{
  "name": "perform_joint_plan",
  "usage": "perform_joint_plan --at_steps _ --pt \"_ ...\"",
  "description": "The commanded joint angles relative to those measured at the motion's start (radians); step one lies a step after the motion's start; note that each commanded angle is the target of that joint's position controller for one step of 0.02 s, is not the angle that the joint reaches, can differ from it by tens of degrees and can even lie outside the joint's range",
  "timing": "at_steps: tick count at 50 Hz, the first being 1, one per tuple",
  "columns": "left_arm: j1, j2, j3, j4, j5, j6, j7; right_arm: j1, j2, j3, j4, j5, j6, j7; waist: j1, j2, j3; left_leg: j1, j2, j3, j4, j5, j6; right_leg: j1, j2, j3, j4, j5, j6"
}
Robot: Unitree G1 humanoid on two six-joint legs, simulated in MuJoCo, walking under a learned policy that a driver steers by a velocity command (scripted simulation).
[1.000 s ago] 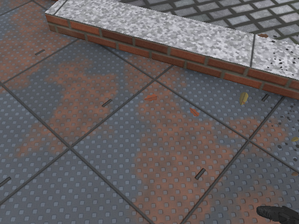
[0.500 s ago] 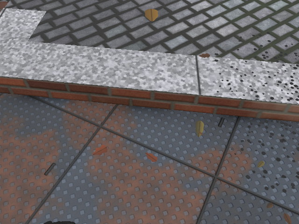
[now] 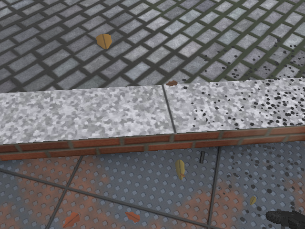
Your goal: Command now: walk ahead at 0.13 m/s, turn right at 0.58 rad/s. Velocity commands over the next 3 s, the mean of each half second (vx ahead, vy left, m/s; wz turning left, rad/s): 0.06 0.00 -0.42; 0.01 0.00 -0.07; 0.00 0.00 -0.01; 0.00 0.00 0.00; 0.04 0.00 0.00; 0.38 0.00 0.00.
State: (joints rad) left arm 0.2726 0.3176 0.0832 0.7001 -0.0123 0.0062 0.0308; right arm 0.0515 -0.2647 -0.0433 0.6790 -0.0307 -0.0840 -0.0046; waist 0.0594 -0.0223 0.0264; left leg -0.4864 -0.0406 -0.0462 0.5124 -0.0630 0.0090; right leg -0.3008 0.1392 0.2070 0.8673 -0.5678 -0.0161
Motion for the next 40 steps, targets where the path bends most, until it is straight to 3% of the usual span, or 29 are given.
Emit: perform_joint_plan --at_steps 1,2,4,5,7,12,15,17,18,19,20,21,22,24,27,30,32,33,34,35,36,37,40 --pt "0.124 0.163 0.028 -0.057 -0.012 0.006 -0.002 0.114 -0.124 -0.042 -0.068 0.015 0.025 -0.016 -0.055 0.176 -0.280 0.568 0.444 -0.473 -0.108 0.287 0.261 -0.358 -0.104 -0.054 0.443 -0.054 0.082" --pt "0.055 0.163 0.033 -0.066 -0.011 0.026 0.005 0.082 -0.103 -0.032 -0.070 0.010 0.041 -0.019 -0.062 0.112 -0.218 0.472 0.379 -0.364 -0.133 0.160 0.218 -0.361 -0.126 -0.083 0.436 0.012 0.093" --pt "0.018 0.127 0.029 -0.089 -0.009 0.053 0.009 0.028 -0.122 -0.031 -0.067 0.004 0.058 -0.025 -0.042 0.132 -0.114 0.282 0.302 -0.228 -0.199 0.063 0.198 -0.303 -0.155 -0.118 0.391 0.090 0.101" --pt "0.026 0.097 0.022 -0.093 -0.009 0.056 0.009 0.024 -0.131 -0.036 -0.062 0.000 0.061 -0.028 -0.037 0.152 -0.098 0.236 0.273 -0.166 -0.224 0.058 0.196 -0.265 -0.153 -0.146 0.345 0.116 0.100" --pt "0.018 0.065 0.013 -0.104 -0.005 0.053 0.009 0.033 -0.133 -0.040 -0.050 0.002 0.062 -0.031 -0.045 0.168 -0.114 0.256 0.279 -0.112 -0.238 0.104 0.219 -0.245 -0.160 -0.171 0.260 0.133 0.101" --pt "-0.042 0.049 -0.002 -0.128 0.008 0.042 -0.007 0.029 -0.166 -0.053 -0.029 0.016 0.077 -0.027 -0.064 0.160 -0.159 0.268 0.315 -0.052 -0.239 0.109 0.244 -0.116 -0.186 -0.192 0.023 0.189 0.077" --pt "-0.042 0.060 -0.002 -0.125 0.010 0.041 -0.019 0.043 -0.180 -0.055 -0.008 0.032 0.086 -0.014 -0.065 0.170 -0.145 0.278 0.321 -0.048 -0.216 0.048 0.233 -0.044 -0.163 -0.218 -0.133 0.212 0.047" --pt "0.009 0.055 0.000 -0.099 0.015 0.038 -0.029 0.040 -0.172 -0.049 0.010 0.050 0.093 -0.010 -0.029 0.159 -0.138 0.242 0.298 -0.024 -0.156 0.004 0.186 0.085 -0.133 -0.249 -0.352 0.332 0.006" --pt "0.015 0.074 0.004 -0.096 0.020 0.037 -0.030 0.087 -0.146 -0.041 0.036 0.056 0.093 -0.008 -0.029 0.132 -0.124 0.185 0.267 0.002 -0.115 -0.068 0.122 0.167 -0.141 -0.216 -0.452 0.397 -0.025" --pt "0.015 0.135 0.013 -0.110 0.029 0.038 -0.021 0.121 -0.081 -0.020 0.037 0.030 0.088 0.002 -0.062 -0.054 -0.137 0.081 0.180 0.097 0.064 -0.231 0.021 0.258 -0.317 0.014 -0.534 0.527 -0.083" --pt "-0.056 0.186 0.016 -0.136 0.043 0.039 -0.019 0.104 -0.061 -0.013 0.005 0.007 0.079 0.001 -0.084 -0.255 -0.093 -0.037 0.068 0.141 0.152 -0.465 -0.051 0.168 -0.496 0.206 -0.565 0.582 -0.231" --pt "-0.063 0.142 0.008 -0.140 0.060 0.022 -0.020 0.024 -0.135 -0.033 0.001 0.010 0.081 -0.008 -0.019 -0.182 -0.083 -0.005 0.091 0.052 0.311 -0.499 -0.064 0.087 -0.484 0.189 -0.583 0.539 -0.275" --pt "-0.092 0.112 -0.003 -0.128 0.063 0.004 -0.021 0.040 -0.148 -0.044 0.012 0.026 0.087 -0.009 -0.045 -0.167 -0.075 -0.007 0.091 0.030 0.380 -0.472 -0.064 0.076 -0.444 0.130 -0.578 0.546 -0.253" --pt "-0.149 0.088 -0.010 -0.116 0.037 -0.018 -0.022 0.099 -0.143 -0.050 0.055 0.020 0.102 -0.018 -0.070 -0.147 -0.075 -0.005 0.101 0.014 0.411 -0.401 -0.080 0.098 -0.378 0.040 -0.545 0.626 -0.194" --pt "-0.167 0.054 -0.022 -0.097 0.031 -0.017 -0.022 0.120 -0.093 -0.033 0.071 0.026 0.101 -0.013 -0.083 -0.118 -0.102 0.091 0.098 0.029 0.315 -0.353 -0.098 0.109 -0.328 -0.038 -0.487 0.812 -0.180" --pt "-0.140 0.057 -0.020 -0.071 0.026 -0.006 -0.024 0.091 -0.084 -0.022 0.066 0.036 0.098 -0.008 -0.053 -0.122 -0.120 0.152 0.087 0.043 0.131 -0.316 -0.095 0.164 -0.341 -0.001 -0.455 0.824 -0.198" --pt "-0.144 0.044 -0.026 -0.052 0.014 -0.003 -0.025 0.129 -0.082 -0.016 0.084 0.029 0.095 -0.004 -0.084 -0.100 -0.114 0.276 0.082 0.049 -0.113 -0.078 -0.073 0.136 -0.314 -0.004 -0.443 0.717 -0.157" --pt "-0.113 0.032 -0.030 -0.039 0.018 -0.010 -0.026 0.133 -0.113 -0.018 0.085 0.015 0.093 -0.005 -0.072 -0.064 -0.122 0.352 0.116 0.003 -0.136 0.056 -0.055 0.103 -0.286 -0.006 -0.444 0.600 -0.110" --pt "-0.082 0.030 -0.031 -0.035 0.035 -0.020 -0.033 0.135 -0.181 -0.030 0.084 0.010 0.095 -0.011 -0.029 0.038 -0.117 0.394 0.168 -0.036 -0.088 0.195 -0.022 0.055 -0.231 -0.048 -0.424 0.486 -0.072" --pt "-0.073 0.027 -0.030 -0.028 0.038 -0.024 -0.035 0.115 -0.186 -0.037 0.105 0.023 0.097 -0.009 -0.013 0.129 -0.101 0.313 0.152 -0.017 -0.062 0.036 0.016 0.082 -0.178 -0.112 -0.445 0.411 -0.035" --pt "-0.128 0.056 -0.026 -0.019 0.039 -0.022 -0.033 0.105 -0.134 -0.026 0.097 0.023 0.095 -0.003 -0.057 0.090 -0.069 0.264 0.134 -0.016 -0.086 -0.060 0.018 0.101 -0.168 -0.125 -0.422 0.388 -0.016" --pt "-0.154 0.049 -0.024 -0.022 0.034 -0.019 -0.028 0.105 -0.116 -0.020 0.107 0.015 0.091 -0.004 -0.059 0.084 -0.061 0.245 0.131 -0.016 -0.100 -0.098 0.007 0.104 -0.169 -0.131 -0.413 0.391 -0.016" --pt "-0.149 0.027 -0.025 -0.005 0.031 -0.002 -0.018 0.110 -0.102 -0.012 0.126 0.015 0.075 -0.011 -0.060 0.078 -0.039 0.242 0.117 -0.002 -0.099 -0.100 -0.014 0.097 -0.173 -0.126 -0.417 0.423 -0.021"
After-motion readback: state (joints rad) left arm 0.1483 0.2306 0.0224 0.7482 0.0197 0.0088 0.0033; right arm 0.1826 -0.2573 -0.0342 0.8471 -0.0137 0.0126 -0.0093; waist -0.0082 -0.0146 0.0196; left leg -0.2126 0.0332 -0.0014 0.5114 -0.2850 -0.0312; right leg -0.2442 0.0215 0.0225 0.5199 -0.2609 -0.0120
